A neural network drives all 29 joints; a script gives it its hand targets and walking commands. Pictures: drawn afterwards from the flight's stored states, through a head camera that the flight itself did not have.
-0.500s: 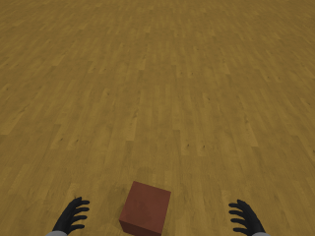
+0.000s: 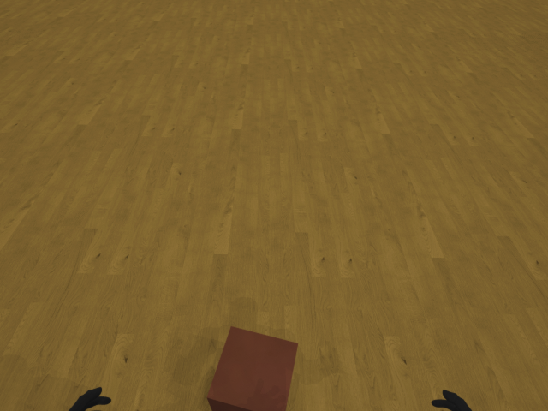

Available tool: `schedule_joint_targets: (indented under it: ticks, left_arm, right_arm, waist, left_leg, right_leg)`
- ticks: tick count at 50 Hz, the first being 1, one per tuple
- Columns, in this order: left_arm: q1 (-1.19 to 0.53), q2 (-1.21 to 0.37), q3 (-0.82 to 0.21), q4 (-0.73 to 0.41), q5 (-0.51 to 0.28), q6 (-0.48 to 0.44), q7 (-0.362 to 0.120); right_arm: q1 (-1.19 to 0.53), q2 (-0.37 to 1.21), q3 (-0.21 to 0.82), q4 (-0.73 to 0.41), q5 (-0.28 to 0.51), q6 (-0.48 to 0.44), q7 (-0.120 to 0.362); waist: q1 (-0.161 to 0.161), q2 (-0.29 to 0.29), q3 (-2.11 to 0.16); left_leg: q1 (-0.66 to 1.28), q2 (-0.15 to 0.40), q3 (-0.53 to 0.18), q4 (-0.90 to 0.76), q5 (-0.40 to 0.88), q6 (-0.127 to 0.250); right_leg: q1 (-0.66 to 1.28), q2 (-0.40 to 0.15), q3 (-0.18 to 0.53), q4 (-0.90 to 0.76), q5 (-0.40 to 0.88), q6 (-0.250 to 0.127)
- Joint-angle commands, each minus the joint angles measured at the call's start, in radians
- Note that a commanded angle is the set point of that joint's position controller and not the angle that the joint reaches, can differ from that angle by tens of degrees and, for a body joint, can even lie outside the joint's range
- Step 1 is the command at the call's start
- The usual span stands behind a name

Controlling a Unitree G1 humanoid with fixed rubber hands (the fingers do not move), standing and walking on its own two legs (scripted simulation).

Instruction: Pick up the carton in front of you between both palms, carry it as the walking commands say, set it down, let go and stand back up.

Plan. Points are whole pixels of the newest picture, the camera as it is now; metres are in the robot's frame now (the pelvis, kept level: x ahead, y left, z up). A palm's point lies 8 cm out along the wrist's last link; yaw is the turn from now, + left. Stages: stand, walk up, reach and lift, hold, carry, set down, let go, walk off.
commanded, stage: stand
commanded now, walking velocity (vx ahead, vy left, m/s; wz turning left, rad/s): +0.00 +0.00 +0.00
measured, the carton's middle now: (255, 382) +0.36 +0.05 -0.65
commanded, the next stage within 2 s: none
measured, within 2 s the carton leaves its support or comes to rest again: neither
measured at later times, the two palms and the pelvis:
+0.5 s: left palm out of the picture +0.10 +0.31 -0.10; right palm out of the picture +0.10 -0.29 -0.10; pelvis +0.00 +0.01 +0.01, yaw +0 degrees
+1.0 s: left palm out of the picture +0.07 +0.31 -0.10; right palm out of the picture +0.08 -0.30 -0.09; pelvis -0.02 +0.01 +0.01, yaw +1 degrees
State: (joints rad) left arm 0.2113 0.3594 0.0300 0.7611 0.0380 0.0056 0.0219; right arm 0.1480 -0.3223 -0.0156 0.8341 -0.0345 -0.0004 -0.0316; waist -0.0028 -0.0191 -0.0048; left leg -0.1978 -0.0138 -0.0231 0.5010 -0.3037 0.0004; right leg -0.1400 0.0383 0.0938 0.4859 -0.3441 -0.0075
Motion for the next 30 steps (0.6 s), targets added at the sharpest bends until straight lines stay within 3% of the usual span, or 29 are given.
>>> schedule_joint_targets:
  ticks: [1,2,3,4,5,6,7,8,9,10,11,12,13,14,15,16,17,18,21,23,24,25,26,27,28,29,30]
  left_arm:
    - [-0.013,0.143,0.019,-0.041,-0.006,-0.023,0.009]
    - [-0.028,0.149,0.015,-0.025,-0.002,-0.023,0.009]
    - [-0.030,0.130,0.019,-0.024,-0.016,-0.018,0.010]
    - [0.017,0.117,0.009,0.006,-0.009,-0.017,0.017]
    - [-0.010,0.162,0.020,-0.012,-0.008,-0.019,0.011]
    - [-0.024,0.154,0.022,-0.009,-0.003,-0.010,0.011]
    - [-0.044,0.169,0.027,0.007,-0.006,-0.007,0.011]
    - [-0.022,0.147,0.017,0.002,-0.007,-0.014,0.003]
    - [-0.011,0.142,0.013,0.017,-0.009,-0.018,0.007]
    - [-0.017,0.152,0.010,0.025,-0.015,-0.018,0.010]
    - [-0.048,0.150,0.019,0.024,-0.010,-0.006,0.014]
    - [-0.026,0.161,0.018,0.026,0.002,-0.007,0.006]
    - [-0.033,0.129,0.018,0.026,0.000,-0.012,0.003]
    - [-0.031,0.144,0.016,0.025,-0.006,-0.008,0.007]
    - [-0.030,0.155,0.015,0.046,-0.013,-0.004,0.008]
    - [-0.028,0.136,0.010,0.056,-0.019,0.000,0.015]
    - [-0.037,0.145,0.013,0.044,-0.015,-0.007,0.011]
    - [-0.052,0.134,0.007,0.049,-0.009,-0.009,0.007]
    - [-0.035,0.154,0.016,0.072,-0.003,-0.015,0.005]
    - [-0.035,0.171,0.015,0.075,-0.009,-0.017,0.009]
    - [-0.049,0.155,0.015,0.081,-0.010,-0.016,0.012]
    - [-0.021,0.138,0.010,0.098,-0.015,-0.014,0.011]
    - [-0.085,0.139,0.007,0.081,-0.013,-0.015,0.008]
    - [-0.043,0.154,0.012,0.113,-0.008,-0.017,0.008]
    - [-0.053,0.166,0.010,0.104,-0.009,-0.018,0.006]
    - [-0.056,0.155,0.015,0.114,-0.014,-0.023,0.009]
    - [-0.046,0.179,0.009,0.112,-0.021,-0.021,0.007]
  right_arm:
    - [-0.031,-0.181,-0.038,-0.026,0.007,-0.014,-0.001]
    - [0.001,-0.186,-0.035,-0.010,0.013,-0.021,-0.002]
    - [-0.021,-0.170,-0.030,-0.018,0.001,-0.022,-0.001]
    - [-0.025,-0.165,-0.031,-0.005,0.005,-0.022,-0.004]
    - [-0.027,-0.171,-0.025,0.009,0.010,-0.021,-0.003]
    - [-0.057,-0.180,-0.031,0.008,0.010,-0.023,-0.001]
    - [-0.038,-0.188,-0.034,-0.011,0.000,-0.017,-0.008]
    - [-0.040,-0.177,-0.026,0.015,0.004,-0.015,-0.009]
    - [-0.057,-0.169,-0.027,0.006,0.009,-0.018,-0.006]
    - [-0.027,-0.211,-0.034,0.024,0.015,-0.015,-0.002]
    - [-0.037,-0.185,-0.033,0.024,0.005,-0.017,-0.005]
    - [-0.049,-0.200,-0.035,0.033,0.008,-0.025,-0.008]
    - [-0.038,-0.181,-0.028,0.032,0.012,-0.032,-0.009]
    - [-0.067,-0.202,-0.038,0.024,0.005,-0.026,-0.010]
    - [-0.032,-0.178,-0.022,0.057,0.014,-0.026,-0.006]
    - [-0.046,-0.186,-0.028,0.057,0.009,-0.025,-0.002]
    - [-0.053,-0.204,-0.021,0.078,0.008,-0.019,-0.004]
    - [-0.047,-0.211,-0.022,0.080,0.003,-0.020,-0.002]
    - [-0.069,-0.202,-0.018,0.092,0.016,-0.024,-0.002]
    - [-0.041,-0.213,-0.028,0.100,0.009,-0.018,0.001]
    - [-0.068,-0.202,-0.018,0.103,0.016,-0.015,0.000]
    - [-0.070,-0.177,-0.017,0.107,0.005,-0.022,-0.002]
    - [-0.084,-0.190,-0.014,0.105,0.013,-0.022,-0.005]
    - [-0.064,-0.198,-0.022,0.118,0.009,-0.024,-0.004]
    - [-0.070,-0.186,-0.013,0.114,0.015,-0.020,-0.001]
    - [-0.067,-0.222,-0.023,0.124,0.013,-0.013,0.004]
    - [-0.050,-0.206,-0.014,0.140,0.016,-0.017,0.005]
  waist:
    - [0.014,0.016,-0.021]
    - [-0.030,0.036,-0.049]
    - [-0.016,0.038,-0.065]
    - [-0.002,0.050,-0.045]
    - [0.006,0.023,-0.079]
    - [-0.009,0.064,-0.061]
    - [-0.022,0.024,-0.031]
    - [0.000,0.041,-0.051]
    - [0.014,0.021,-0.081]
    - [0.012,-0.006,-0.046]
    - [0.000,0.029,-0.038]
    - [0.003,0.007,0.003]
    - [-0.004,0.061,-0.019]
    - [0.005,0.049,-0.050]
    - [-0.027,0.008,-0.100]
    - [0.004,0.009,-0.048]
    - [0.005,0.013,-0.061]
    - [-0.016,0.058,-0.020]
    - [-0.004,-0.009,-0.032]
    - [-0.014,0.001,-0.017]
    - [-0.001,0.058,-0.029]
    - [-0.006,0.022,-0.009]
    - [-0.008,-0.025,-0.021]
    - [0.001,0.017,-0.013]
    - [0.007,-0.015,0.031]
    - [0.004,0.046,-0.018]
    - [0.008,-0.004,0.008]
  left_leg:
    - [0.108,0.094,-0.088,-0.056,0.358,0.017]
    - [0.113,0.105,-0.084,-0.056,0.383,0.010]
    - [0.143,0.095,-0.061,-0.025,0.473,0.024]
    - [0.136,0.102,-0.084,-0.011,0.491,0.027]
    - [0.121,0.096,-0.076,-0.028,0.467,0.016]
    - [0.117,0.111,-0.078,-0.040,0.439,0.021]
    - [0.079,0.087,-0.064,-0.061,0.388,0.013]
    - [0.082,0.100,-0.085,-0.072,0.389,0.016]
    - [0.131,0.097,-0.077,-0.067,0.413,0.027]
    - [0.112,0.091,-0.095,-0.080,0.414,0.027]
    - [0.124,0.081,-0.071,-0.083,0.399,0.024]
    - [0.114,0.116,-0.101,-0.077,0.397,0.011]
    - [0.106,0.105,-0.104,-0.093,0.429,0.021]
    - [0.132,0.099,-0.090,-0.085,0.441,0.010]
    - [0.163,0.108,-0.101,-0.073,0.467,-0.001]
    - [0.152,0.107,-0.113,-0.092,0.439,0.014]
    - [0.124,0.097,-0.097,-0.096,0.408,0.024]
    - [0.098,0.089,-0.091,-0.104,0.371,0.020]
    - [0.134,0.104,-0.108,-0.106,0.383,0.016]
    - [0.107,0.103,-0.126,-0.135,0.345,0.022]
    - [0.121,0.094,-0.097,-0.128,0.335,0.027]
    - [0.116,0.090,-0.102,-0.136,0.286,0.024]
    - [0.100,0.098,-0.103,-0.124,0.318,0.022]
    - [0.114,0.097,-0.112,-0.145,0.332,0.018]
    - [0.071,0.094,-0.121,-0.145,0.303,0.017]
    - [0.102,0.104,-0.101,-0.150,0.320,0.022]
    - [0.108,0.103,-0.101,-0.141,0.337,0.022]
  right_leg:
    - [-0.085,-0.099,0.075,-0.064,0.340,-0.011]
    - [-0.056,-0.112,0.070,-0.070,0.363,-0.003]
    - [-0.073,-0.093,0.057,-0.060,0.416,0.005]
    - [-0.048,-0.111,0.056,-0.063,0.462,-0.009]
    - [-0.014,-0.100,0.051,-0.043,0.458,-0.006]
    - [-0.026,-0.107,0.071,-0.081,0.406,-0.013]
    - [-0.014,-0.098,0.052,-0.063,0.374,-0.005]
    - [-0.010,-0.098,0.047,-0.069,0.359,0.001]
    - [0.005,-0.099,0.044,-0.059,0.387,-0.005]
    - [-0.003,-0.102,0.057,-0.073,0.352,0.001]
    - [-0.025,-0.091,0.044,-0.079,0.334,0.001]
    - [-0.066,-0.102,0.055,-0.073,0.316,-0.006]
    - [-0.027,-0.100,0.051,-0.065,0.324,-0.011]
    - [-0.023,-0.103,0.038,-0.070,0.359,-0.004]
    - [-0.005,-0.100,0.045,-0.073,0.369,0.000]
    - [-0.002,-0.101,0.043,-0.079,0.371,0.007]
    - [0.006,-0.104,0.046,-0.087,0.342,-0.003]
    - [-0.001,-0.107,0.057,-0.088,0.331,-0.008]
    - [-0.017,-0.113,0.052,-0.115,0.358,-0.005]
    - [0.006,-0.106,0.065,-0.109,0.317,0.001]
    - [0.001,-0.117,0.075,-0.130,0.328,0.000]
    - [0.005,-0.113,0.060,-0.135,0.305,-0.001]
    - [0.018,-0.127,0.062,-0.134,0.327,-0.008]
    - [0.004,-0.124,0.066,-0.126,0.328,-0.002]
    - [0.005,-0.124,0.067,-0.128,0.320,-0.005]
    - [0.008,-0.136,0.082,-0.137,0.326,-0.013]
    - [0.011,-0.131,0.069,-0.144,0.316,-0.014]
